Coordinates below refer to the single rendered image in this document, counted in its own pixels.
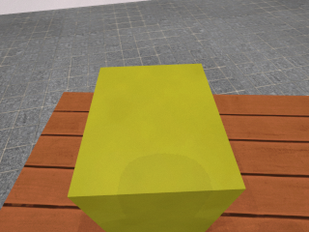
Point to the carton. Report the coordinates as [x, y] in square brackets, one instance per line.
[154, 155]

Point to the table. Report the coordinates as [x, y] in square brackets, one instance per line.
[269, 137]

